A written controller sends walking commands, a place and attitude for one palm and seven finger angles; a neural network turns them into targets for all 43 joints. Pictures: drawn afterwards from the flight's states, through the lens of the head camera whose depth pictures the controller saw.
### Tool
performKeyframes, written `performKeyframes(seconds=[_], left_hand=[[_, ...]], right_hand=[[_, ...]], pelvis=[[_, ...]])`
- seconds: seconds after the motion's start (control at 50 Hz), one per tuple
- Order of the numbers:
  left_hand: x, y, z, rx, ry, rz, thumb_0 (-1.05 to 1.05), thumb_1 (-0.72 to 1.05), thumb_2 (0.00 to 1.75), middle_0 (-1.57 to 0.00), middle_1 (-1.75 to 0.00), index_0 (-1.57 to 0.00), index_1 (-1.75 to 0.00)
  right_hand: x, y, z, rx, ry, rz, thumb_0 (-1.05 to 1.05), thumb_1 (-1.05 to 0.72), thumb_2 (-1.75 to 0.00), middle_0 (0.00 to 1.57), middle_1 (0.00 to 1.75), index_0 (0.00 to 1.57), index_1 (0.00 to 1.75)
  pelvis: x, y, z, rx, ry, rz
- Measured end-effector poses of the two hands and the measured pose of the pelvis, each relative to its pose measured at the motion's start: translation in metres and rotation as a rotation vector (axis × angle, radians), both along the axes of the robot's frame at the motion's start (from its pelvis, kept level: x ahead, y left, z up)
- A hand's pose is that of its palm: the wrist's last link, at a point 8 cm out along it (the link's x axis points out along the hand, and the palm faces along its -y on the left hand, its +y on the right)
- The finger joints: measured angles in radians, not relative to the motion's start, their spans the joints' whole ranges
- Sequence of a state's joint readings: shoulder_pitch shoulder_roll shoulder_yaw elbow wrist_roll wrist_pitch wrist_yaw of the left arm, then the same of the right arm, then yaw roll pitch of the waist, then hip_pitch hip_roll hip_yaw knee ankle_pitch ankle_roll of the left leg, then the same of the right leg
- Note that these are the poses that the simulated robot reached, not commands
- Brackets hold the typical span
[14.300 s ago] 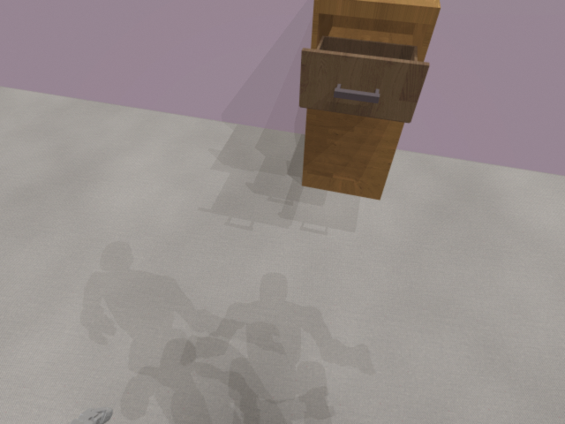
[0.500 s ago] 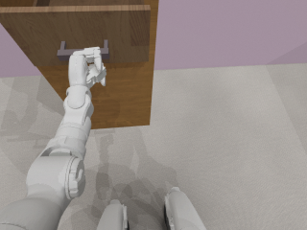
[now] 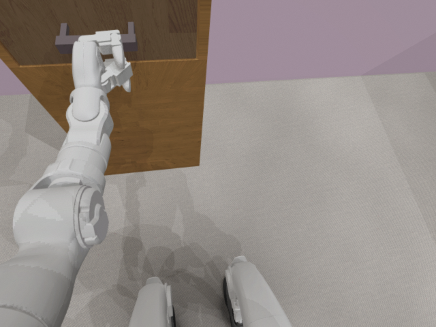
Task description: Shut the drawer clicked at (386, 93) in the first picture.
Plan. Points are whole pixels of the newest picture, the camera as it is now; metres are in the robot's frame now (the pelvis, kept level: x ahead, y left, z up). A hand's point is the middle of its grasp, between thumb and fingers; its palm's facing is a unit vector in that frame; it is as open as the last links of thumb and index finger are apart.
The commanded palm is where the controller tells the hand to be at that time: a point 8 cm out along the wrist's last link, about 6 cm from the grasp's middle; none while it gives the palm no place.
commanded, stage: push the drawer shut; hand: left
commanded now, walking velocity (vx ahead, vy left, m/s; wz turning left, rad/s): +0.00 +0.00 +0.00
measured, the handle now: (98, 35) +0.63 +0.13 +0.07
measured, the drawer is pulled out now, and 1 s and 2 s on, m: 0.00 0.00 0.00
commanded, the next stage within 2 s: pull the fist back off the drawer in 0.08 s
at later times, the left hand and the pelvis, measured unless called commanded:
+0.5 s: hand (128, 67) +0.55 +0.08 +0.07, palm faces -0.03 -1.00 -0.05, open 3.1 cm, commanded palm +0.54 +0.12 +0.07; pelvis -0.02 +0.01 -0.01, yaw +0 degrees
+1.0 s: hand (125, 79) +0.53 +0.09 +0.06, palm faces -0.01 -1.00 -0.03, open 3.3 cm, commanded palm +0.49 +0.14 +0.08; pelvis +0.02 +0.00 +0.01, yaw +0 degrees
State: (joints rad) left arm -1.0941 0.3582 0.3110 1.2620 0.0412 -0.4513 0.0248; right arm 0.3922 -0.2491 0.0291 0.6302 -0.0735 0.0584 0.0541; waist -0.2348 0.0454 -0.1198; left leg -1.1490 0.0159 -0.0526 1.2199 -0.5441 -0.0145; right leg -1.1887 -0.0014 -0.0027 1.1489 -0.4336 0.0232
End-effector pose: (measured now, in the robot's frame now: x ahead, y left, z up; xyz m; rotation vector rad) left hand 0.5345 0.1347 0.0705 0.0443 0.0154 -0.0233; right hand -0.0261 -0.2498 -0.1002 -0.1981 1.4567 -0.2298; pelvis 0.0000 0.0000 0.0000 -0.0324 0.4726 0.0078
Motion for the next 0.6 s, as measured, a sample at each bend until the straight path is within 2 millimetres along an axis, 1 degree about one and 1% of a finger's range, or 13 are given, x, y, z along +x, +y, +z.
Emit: performKeyframes(seconds=[0.24,0.44,0.52,0.6], left_hand=[[0.003,0.004,-0.001,0.007,0.002,-0.002,-0.03,0.78,1.04,-1.4,-1.6,-1.4,-1.6],[0.001,0.001,0.001,0.008,0.006,-0.002,-0.01,0.82,1.03,-1.4,-1.6,-1.4,-1.6],[0.0,-0.001,0.001,0.006,0.004,-0.002,-0.01,0.85,1.01,-1.4,-1.6,-1.4,-1.6],[-0.001,-0.001,-0.001,-0.002,0.003,-0.002,-0.01,0.87,0.98,-1.4,-1.6,-1.4,-1.6]], right_hand=[[-0.017,0.004,-0.002,-0.033,-0.002,0.018,0.0,-0.91,-0.9,0.2,0.3,0.21,0.3],[-0.033,0.012,-0.004,-0.016,0.012,0.016,0.0,-0.91,-0.9,0.2,0.3,0.21,0.3],[-0.035,0.014,-0.005,-0.002,0.016,0.009,0.0,-0.91,-0.9,0.2,0.3,0.21,0.3],[-0.031,0.016,-0.006,0.01,0.012,0.002,0.0,-0.91,-0.9,0.2,0.3,0.21,0.3]], pelvis=[[-0.016,0.005,-0.009,-0.018,0.019,0.02],[-0.024,0.009,-0.014,-0.02,0.021,0.017],[-0.023,0.009,-0.013,-0.018,0.019,0.011],[-0.021,0.01,-0.012,-0.014,0.014,0.002]])
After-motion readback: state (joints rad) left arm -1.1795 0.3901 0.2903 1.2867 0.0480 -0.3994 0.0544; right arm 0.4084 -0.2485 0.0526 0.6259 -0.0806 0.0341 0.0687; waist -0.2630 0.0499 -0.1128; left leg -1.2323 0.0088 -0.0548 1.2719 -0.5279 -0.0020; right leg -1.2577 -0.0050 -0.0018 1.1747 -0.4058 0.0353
